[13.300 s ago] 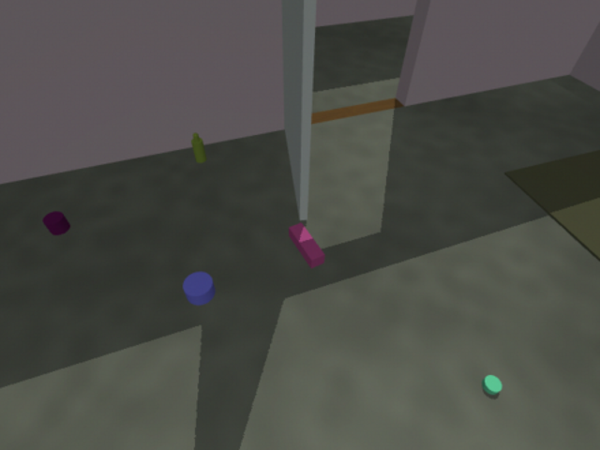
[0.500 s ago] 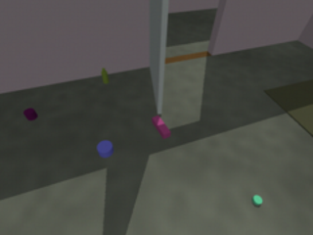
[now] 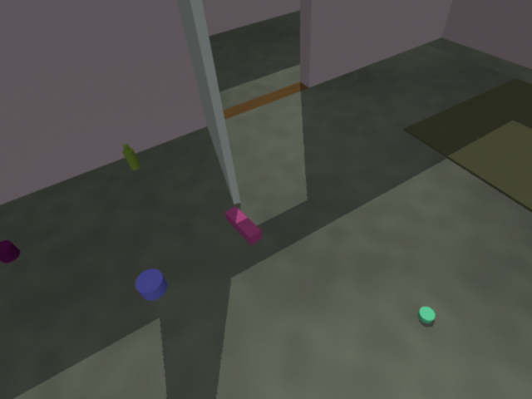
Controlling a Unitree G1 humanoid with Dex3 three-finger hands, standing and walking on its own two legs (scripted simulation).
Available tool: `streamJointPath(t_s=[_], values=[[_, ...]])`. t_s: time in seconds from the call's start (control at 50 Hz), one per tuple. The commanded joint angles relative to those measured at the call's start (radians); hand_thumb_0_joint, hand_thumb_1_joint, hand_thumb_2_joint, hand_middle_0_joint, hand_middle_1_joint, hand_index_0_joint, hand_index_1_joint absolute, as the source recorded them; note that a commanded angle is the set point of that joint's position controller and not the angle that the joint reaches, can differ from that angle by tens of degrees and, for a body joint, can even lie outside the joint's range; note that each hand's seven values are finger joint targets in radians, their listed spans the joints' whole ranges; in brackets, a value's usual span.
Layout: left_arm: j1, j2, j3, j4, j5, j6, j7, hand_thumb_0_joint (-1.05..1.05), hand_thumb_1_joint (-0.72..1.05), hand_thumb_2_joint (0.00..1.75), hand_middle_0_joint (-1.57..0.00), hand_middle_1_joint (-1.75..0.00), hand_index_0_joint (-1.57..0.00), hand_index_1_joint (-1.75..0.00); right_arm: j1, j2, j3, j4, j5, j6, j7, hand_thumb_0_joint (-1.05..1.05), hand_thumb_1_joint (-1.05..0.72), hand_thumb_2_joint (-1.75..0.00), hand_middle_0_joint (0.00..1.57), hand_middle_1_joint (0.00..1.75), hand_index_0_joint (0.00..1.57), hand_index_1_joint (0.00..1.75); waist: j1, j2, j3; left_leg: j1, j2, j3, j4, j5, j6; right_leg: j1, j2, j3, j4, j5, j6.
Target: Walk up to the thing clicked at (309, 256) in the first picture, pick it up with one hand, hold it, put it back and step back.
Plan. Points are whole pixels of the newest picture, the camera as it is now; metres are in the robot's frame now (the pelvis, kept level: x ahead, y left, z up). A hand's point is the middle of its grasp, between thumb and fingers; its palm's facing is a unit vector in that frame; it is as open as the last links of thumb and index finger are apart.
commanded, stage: walk up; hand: left
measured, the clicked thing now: (243, 224) +1.01 +0.21 -0.72
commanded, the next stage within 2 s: none
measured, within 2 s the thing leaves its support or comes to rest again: neither
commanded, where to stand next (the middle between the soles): +0.56 +0.29 m, yaw -42 degrees
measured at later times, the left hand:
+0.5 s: hand (81, 309) +0.33 +0.42 -0.14, palm faces -0.29 -0.79 -0.55, open 7.3 cm
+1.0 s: hand (90, 213) +0.56 +0.48 -0.11, palm faces -0.40 -0.69 -0.60, open 7.3 cm
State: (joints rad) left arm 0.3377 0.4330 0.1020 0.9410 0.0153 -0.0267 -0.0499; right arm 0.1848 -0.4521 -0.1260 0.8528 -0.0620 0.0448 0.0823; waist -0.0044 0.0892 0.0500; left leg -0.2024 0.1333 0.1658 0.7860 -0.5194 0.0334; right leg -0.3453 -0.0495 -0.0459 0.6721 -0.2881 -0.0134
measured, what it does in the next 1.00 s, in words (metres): walks ahead, turning right: left foot, then right foot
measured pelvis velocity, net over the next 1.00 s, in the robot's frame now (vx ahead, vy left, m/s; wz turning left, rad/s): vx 0.36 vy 0.24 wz -0.50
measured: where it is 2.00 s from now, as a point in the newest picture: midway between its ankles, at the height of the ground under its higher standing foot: (194, 314)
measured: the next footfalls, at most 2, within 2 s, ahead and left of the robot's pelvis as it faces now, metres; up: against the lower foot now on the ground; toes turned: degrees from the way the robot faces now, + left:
left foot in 0.42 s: +0.33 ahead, +0.23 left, +0.00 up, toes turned -10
right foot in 0.72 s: +0.36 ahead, +0.03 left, +0.00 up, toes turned -27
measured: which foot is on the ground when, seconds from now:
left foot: up 0.00-0.40, down 0.42-0.72, up 0.74-1.00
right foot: down 0.00-0.44, up 0.46-0.70, down 0.72-1.00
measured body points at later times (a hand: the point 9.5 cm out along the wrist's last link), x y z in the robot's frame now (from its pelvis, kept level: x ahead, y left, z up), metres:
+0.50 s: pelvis +0.19 +0.12 -0.02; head +0.23 +0.10 +0.43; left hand +0.34 +0.46 -0.11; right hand +0.18 -0.24 -0.11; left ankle +0.29 +0.23 -0.72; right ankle +0.08 -0.06 -0.66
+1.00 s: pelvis +0.36 +0.24 -0.02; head +0.36 +0.18 +0.43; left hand +0.58 +0.52 -0.07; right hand +0.28 -0.10 -0.14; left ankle +0.49 +0.37 -0.67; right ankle +0.32 +0.05 -0.71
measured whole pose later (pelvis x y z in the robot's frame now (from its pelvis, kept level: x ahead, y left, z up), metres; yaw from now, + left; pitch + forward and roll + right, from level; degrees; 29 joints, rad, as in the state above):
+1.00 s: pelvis +0.36 +0.24 -0.02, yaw -28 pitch -2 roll -2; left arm 0.37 0.43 0.06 0.78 0.02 -0.09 0.08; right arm 0.30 -0.49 -0.11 0.68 -0.07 0.10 0.09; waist -0.02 0.15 0.09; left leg -0.60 0.15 -0.07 1.16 -0.42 -0.01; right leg -0.44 -0.05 0.06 0.83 -0.37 0.01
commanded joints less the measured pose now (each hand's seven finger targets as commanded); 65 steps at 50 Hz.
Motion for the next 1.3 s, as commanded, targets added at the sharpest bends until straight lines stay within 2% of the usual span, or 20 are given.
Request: streamJointPath(t_s=[0.0,0.1,0.26,0.36,0.4,0.42,0.44,0.5,0.58,0.66,0.72,0.74,0.84,1.0,1.06,1.08,1.1,1.12,1.22,1.28], values=[[0.089,0.344,0.074,-0.101,0.005,-0.034,0.077,0.00,0.90,0.90,-0.20,-0.30,-0.20,-0.30,-0.185,-0.171,-0.028,-0.217,0.027,-0.018,0.023,0.00,-0.90,-0.90,0.20,0.30,0.20,0.30,0.056,-0.189,0.089,-0.600,-0.046,-0.323,0.508,-0.033,-0.058,0.172,-0.332,0.952,-0.619,-0.754,-0.238],[0.011,0.275,0.055,-0.137,-0.011,-0.068,0.097,0.00,0.90,0.90,-0.20,-0.30,-0.20,-0.30,0.013,-0.192,-0.033,-0.143,0.023,-0.003,0.018,0.00,-0.90,-0.90,0.20,0.30,0.20,0.30,-0.021,-0.217,0.059,-0.445,0.004,-0.299,0.346,0.211,-0.063,0.100,-0.157,0.481,-0.447,-0.330,-0.156],[0.095,0.329,0.075,-0.170,-0.003,-0.093,0.115,0.00,0.90,0.90,-0.20,-0.30,-0.20,-0.30,-0.080,-0.185,-0.041,-0.246,-0.004,-0.015,0.040,0.00,-0.90,-0.90,0.20,0.30,0.20,0.30,0.016,-0.176,0.061,-0.464,0.020,-0.289,0.122,0.270,-0.059,0.096,-0.138,0.419,-0.309,-0.184,-0.184],[-0.024,0.326,0.058,-0.192,0.007,-0.082,0.131,0.00,0.90,0.90,-0.20,-0.30,-0.20,-0.30,0.122,-0.191,-0.069,-0.214,0.002,-0.027,0.031,0.00,-0.90,-0.90,0.20,0.30,0.20,0.30,-0.135,-0.207,-0.037,-0.021,-0.046,-0.135,-0.083,0.200,-0.005,-0.094,-0.124,0.283,-0.052,0.193,-0.126],[0.081,0.141,-0.003,-0.184,0.003,-0.073,0.140,0.00,0.90,0.90,-0.20,-0.30,-0.20,-0.30,0.320,-0.301,-0.113,-0.165,-0.018,-0.041,0.009,0.00,-0.90,-0.90,0.20,0.30,0.20,0.30,-0.209,0.245,-0.083,0.266,0.066,-0.398,-0.311,0.000,0.015,-0.377,0.095,0.153,0.511,-0.119,-0.047],[0.119,0.155,-0.015,-0.184,-0.019,-0.072,0.152,0.00,0.90,0.90,-0.20,-0.30,-0.20,-0.30,0.218,-0.371,-0.120,-0.203,0.024,-0.051,0.000,0.00,-0.90,-0.90,0.20,0.30,0.20,0.30,-0.124,0.377,-0.088,0.199,0.295,-0.837,-0.562,-0.097,0.096,-0.499,0.140,0.084,0.676,-0.285,-0.047],[0.110,0.213,-0.009,-0.151,-0.012,-0.071,0.154,0.00,0.90,0.90,-0.20,-0.30,-0.20,-0.30,0.110,-0.369,-0.123,-0.223,0.048,-0.049,-0.003,0.00,-0.90,-0.90,0.20,0.30,0.20,0.30,-0.070,0.257,-0.043,0.047,0.296,-0.870,-0.629,-0.209,0.134,-0.411,0.050,0.120,0.746,-0.231,-0.061],[0.102,0.266,0.019,-0.079,-0.035,-0.069,0.124,0.00,0.90,0.90,-0.20,-0.30,-0.20,-0.30,0.071,-0.233,-0.071,-0.232,0.024,-0.050,-0.009,0.00,-0.90,-0.90,0.20,0.30,0.20,0.30,-0.047,0.126,0.000,-0.040,0.150,-0.442,-0.451,0.021,0.138,-0.299,-0.029,0.067,0.563,-0.089,-0.031],[0.028,0.187,0.003,-0.115,-0.037,-0.081,0.116,0.00,0.90,0.90,-0.20,-0.30,-0.20,-0.30,0.146,-0.191,-0.041,-0.225,-0.002,-0.048,-0.015,0.00,-0.90,-0.90,0.20,0.30,0.20,0.30,-0.083,0.118,-0.038,0.059,0.155,-0.262,-0.314,0.645,0.233,-0.196,-0.008,-0.021,0.215,-0.171,-0.004],[0.216,0.193,0.032,-0.079,-0.030,-0.083,0.136,0.00,0.90,0.90,-0.20,-0.30,-0.20,-0.30,0.016,-0.159,-0.015,-0.294,0.004,-0.023,-0.008,0.00,-0.90,-0.90,0.20,0.30,0.20,0.30,0.050,0.009,-0.113,-0.143,0.086,-0.104,-0.105,0.518,0.136,0.232,0.040,-0.048,-0.141,0.225,-0.024],[0.214,0.373,0.080,-0.167,-0.009,-0.082,0.170,0.00,0.90,0.90,-0.20,-0.30,-0.20,-0.30,0.162,-0.142,-0.005,-0.299,0.003,0.012,-0.015,0.00,-0.90,-0.90,0.20,0.30,0.20,0.30,0.042,-0.143,-0.148,-0.576,-0.058,-0.235,0.423,-0.080,-0.046,0.414,-0.402,0.734,-0.302,-0.126,-0.208],[0.134,0.374,0.083,-0.190,-0.023,-0.073,0.175,0.00,0.90,0.90,-0.20,-0.30,-0.20,-0.30,0.148,-0.216,-0.034,-0.290,0.001,0.027,-0.022,0.00,-0.90,-0.90,0.20,0.30,0.20,0.30,0.027,-0.110,-0.108,-0.566,-0.027,-0.289,0.526,-0.094,-0.052,0.311,-0.423,0.757,-0.305,-0.217,-0.308],[0.053,0.324,0.067,-0.213,-0.006,-0.083,0.167,0.00,0.90,0.90,-0.20,-0.30,-0.20,-0.30,0.177,-0.209,-0.036,-0.237,-0.004,0.033,-0.013,0.00,-0.90,-0.90,0.20,0.30,0.20,0.30,-0.025,-0.193,0.018,-0.485,0.016,-0.269,0.490,0.088,-0.043,0.002,-0.213,0.407,-0.225,-0.088,-0.215],[0.051,0.406,0.092,-0.216,0.025,-0.081,0.173,0.00,0.90,0.90,-0.20,-0.30,-0.20,-0.30,0.118,-0.214,-0.056,-0.277,-0.005,0.028,0.007,0.00,-0.90,-0.90,0.20,0.30,0.20,0.30,-0.013,-0.297,-0.003,-0.372,0.004,-0.188,0.290,0.035,-0.028,-0.167,-0.159,0.391,-0.134,-0.263,-0.209],[-0.075,0.391,0.079,-0.220,0.026,-0.070,0.180,0.00,0.90,0.90,-0.20,-0.30,-0.20,-0.30,0.317,-0.215,-0.076,-0.229,-0.008,0.014,0.002,0.00,-0.90,-0.90,0.20,0.30,0.20,0.30,-0.153,-0.251,-0.072,-0.070,-0.050,-0.098,0.077,0.061,-0.015,-0.314,-0.136,0.293,0.045,-0.156,-0.147],[-0.062,0.306,0.053,-0.210,0.030,-0.061,0.184,0.00,0.90,0.90,-0.20,-0.30,-0.20,-0.30,0.434,-0.242,-0.093,-0.182,-0.018,0.002,-0.006,0.00,-0.90,-0.90,0.20,0.30,0.20,0.30,-0.213,-0.066,-0.099,0.095,-0.084,-0.141,-0.056,-0.008,-0.023,-0.428,-0.049,0.193,0.338,-0.110,-0.089],[-0.016,0.159,0.002,-0.217,0.017,-0.058,0.188,0.00,0.90,0.90,-0.20,-0.30,-0.20,-0.30,0.419,-0.341,-0.106,-0.193,-0.021,-0.009,-0.016,0.00,-0.90,-0.90,0.20,0.30,0.20,0.30,-0.199,0.334,-0.019,0.061,0.165,-0.570,-0.336,-0.105,-0.003,-0.663,0.159,0.052,0.660,-0.369,-0.022],[-0.037,0.221,0.002,-0.218,0.011,-0.062,0.210,0.00,0.90,0.90,-0.20,-0.30,-0.20,-0.30,0.259,-0.443,-0.112,-0.224,0.023,-0.020,-0.025,0.00,-0.90,-0.90,0.20,0.30,0.20,0.30,-0.124,0.395,0.016,-0.051,0.302,-0.944,-0.575,-0.144,0.123,-0.651,0.113,0.128,0.763,-0.380,-0.057],[0.085,0.271,0.021,-0.067,-0.027,-0.065,0.149,0.00,0.90,0.90,-0.20,-0.30,-0.20,-0.30,0.137,-0.256,-0.051,-0.216,0.023,-0.045,-0.052,0.00,-0.90,-0.90,0.20,0.30,0.20,0.30,-0.031,0.111,0.035,-0.024,0.138,-0.446,-0.347,0.202,0.101,-0.426,0.000,0.079,0.577,-0.121,-0.017],[-0.023,0.202,0.009,-0.113,-0.006,-0.051,0.109,0.00,0.90,0.90,-0.20,-0.30,-0.20,-0.30,0.218,-0.234,-0.025,-0.161,0.039,-0.073,-0.072,0.00,-0.90,-0.90,0.20,0.30,0.20,0.30,-0.051,0.010,0.040,0.033,0.211,-0.421,-0.341,0.448,0.142,-0.376,0.020,0.117,0.439,-0.120,-0.009]])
